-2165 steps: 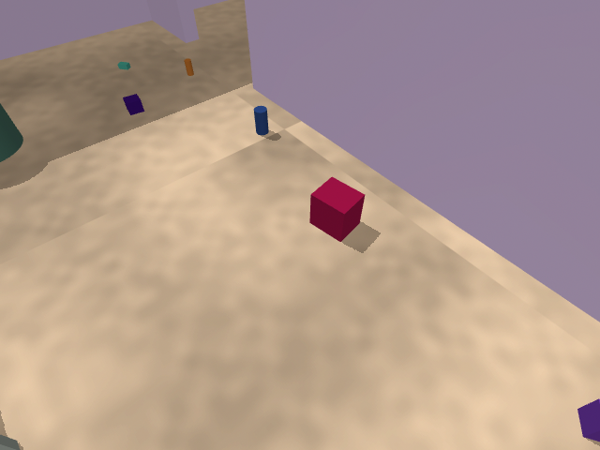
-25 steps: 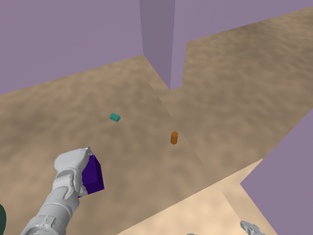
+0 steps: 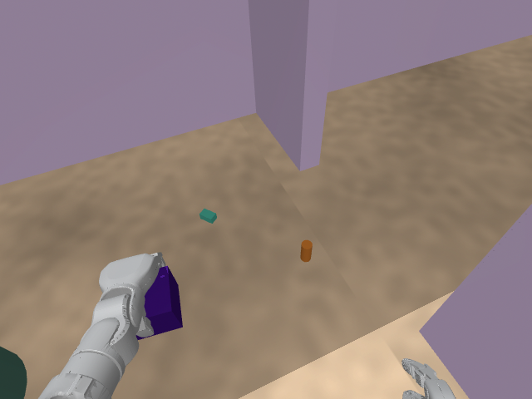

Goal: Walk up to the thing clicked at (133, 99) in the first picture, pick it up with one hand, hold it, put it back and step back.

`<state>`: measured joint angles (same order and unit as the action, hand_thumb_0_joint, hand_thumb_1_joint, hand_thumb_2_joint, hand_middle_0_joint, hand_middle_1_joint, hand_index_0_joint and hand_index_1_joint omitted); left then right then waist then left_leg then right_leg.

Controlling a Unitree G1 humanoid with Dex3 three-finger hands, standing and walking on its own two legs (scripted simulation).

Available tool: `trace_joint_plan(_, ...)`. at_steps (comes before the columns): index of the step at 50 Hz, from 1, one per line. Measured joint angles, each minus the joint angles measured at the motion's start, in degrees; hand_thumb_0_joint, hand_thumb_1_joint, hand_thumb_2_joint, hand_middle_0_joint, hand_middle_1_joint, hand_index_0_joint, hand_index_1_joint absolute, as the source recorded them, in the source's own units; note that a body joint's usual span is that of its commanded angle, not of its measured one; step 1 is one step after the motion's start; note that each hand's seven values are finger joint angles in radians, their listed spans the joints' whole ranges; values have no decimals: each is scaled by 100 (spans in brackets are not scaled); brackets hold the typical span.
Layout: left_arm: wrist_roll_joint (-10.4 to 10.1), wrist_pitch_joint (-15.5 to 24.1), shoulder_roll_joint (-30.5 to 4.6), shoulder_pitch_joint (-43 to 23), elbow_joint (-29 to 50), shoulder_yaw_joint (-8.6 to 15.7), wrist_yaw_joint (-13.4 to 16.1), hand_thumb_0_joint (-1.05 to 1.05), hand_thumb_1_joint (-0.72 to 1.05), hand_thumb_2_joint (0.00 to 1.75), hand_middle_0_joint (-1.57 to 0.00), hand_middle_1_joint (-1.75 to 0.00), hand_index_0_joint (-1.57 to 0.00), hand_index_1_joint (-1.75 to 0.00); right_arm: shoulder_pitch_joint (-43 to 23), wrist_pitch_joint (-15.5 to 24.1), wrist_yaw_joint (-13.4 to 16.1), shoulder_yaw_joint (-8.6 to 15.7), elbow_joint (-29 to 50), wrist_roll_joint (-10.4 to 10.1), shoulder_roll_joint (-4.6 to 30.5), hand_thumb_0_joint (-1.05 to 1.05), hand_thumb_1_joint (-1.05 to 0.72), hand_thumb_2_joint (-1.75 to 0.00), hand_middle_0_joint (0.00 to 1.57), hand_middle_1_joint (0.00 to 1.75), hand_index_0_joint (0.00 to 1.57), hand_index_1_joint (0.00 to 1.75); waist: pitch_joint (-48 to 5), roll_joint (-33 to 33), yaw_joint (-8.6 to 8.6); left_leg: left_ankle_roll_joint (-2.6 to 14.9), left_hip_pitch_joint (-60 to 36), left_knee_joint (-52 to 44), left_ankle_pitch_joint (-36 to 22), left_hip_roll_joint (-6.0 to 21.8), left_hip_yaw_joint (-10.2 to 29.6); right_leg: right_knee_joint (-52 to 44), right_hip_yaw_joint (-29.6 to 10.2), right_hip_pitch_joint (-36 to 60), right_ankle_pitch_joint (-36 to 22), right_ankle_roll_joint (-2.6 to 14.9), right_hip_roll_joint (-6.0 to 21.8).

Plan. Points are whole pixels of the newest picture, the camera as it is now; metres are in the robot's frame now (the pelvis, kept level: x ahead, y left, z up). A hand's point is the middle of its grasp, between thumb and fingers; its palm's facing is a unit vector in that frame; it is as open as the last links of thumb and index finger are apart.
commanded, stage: hold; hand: left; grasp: from above
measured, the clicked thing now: (151, 303) +0.31 +0.21 -0.07
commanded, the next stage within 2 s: crouch in 1.36 s
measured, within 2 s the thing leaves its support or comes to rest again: neither
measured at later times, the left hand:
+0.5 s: hand (139, 306) +0.29 +0.21 -0.02, palm faces -0.42 -0.11 -0.90, open 11.6 cm
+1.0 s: hand (132, 301) +0.29 +0.21 -0.01, palm faces -0.42 -0.10 -0.90, open 11.6 cm
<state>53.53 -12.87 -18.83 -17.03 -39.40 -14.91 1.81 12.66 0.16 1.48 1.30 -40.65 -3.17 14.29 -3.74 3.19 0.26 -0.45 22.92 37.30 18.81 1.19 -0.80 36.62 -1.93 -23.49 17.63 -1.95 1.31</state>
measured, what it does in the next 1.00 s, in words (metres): stands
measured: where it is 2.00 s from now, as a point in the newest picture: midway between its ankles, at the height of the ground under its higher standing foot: outside the picture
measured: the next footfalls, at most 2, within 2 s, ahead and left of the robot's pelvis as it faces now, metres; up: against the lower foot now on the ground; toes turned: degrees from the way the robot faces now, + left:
none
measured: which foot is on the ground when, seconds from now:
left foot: down 0.00-1.00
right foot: down 0.00-1.00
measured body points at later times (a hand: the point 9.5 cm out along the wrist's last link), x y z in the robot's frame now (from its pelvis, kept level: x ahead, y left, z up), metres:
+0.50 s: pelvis -0.01 +0.00 +0.01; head -0.01 -0.03 +0.46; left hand +0.30 +0.21 +0.03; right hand +0.14 -0.25 -0.11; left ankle +0.00 +0.12 -0.72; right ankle +0.01 -0.14 -0.72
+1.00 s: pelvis -0.01 +0.00 +0.01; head -0.01 -0.03 +0.46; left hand +0.31 +0.22 +0.04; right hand +0.15 -0.25 -0.10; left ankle +0.00 +0.12 -0.72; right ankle +0.01 -0.14 -0.72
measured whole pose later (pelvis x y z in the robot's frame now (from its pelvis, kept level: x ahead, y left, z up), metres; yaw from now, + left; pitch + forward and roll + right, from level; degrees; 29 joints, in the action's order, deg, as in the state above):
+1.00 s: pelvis -0.01 +0.00 +0.01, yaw +0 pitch +1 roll +0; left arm 53.8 -10.9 -21.5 -15.0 -32.1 -14.7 -4.9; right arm 10.4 0.1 2.4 0.2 -39.1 -3.9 14.4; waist -1.4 3.5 -1.2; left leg -0.7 15.9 29.7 14.6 1.2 -1.3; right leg 30.3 -2.4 -17.2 13.9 -1.6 1.2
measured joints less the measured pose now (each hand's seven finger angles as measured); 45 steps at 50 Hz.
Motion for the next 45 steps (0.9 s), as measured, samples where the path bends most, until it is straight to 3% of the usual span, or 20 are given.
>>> trace_joint_plan(45,11,178,-254,277,789,18,-652,0,-28,76,-53,-80,-54,-77,-209,-8,89,-111,173,-66,11,1,-91,-90,20,30,20,30,226,39,-147,-30,-687,-723,-408,8,-43,-601,-33,614,-356,40,-11)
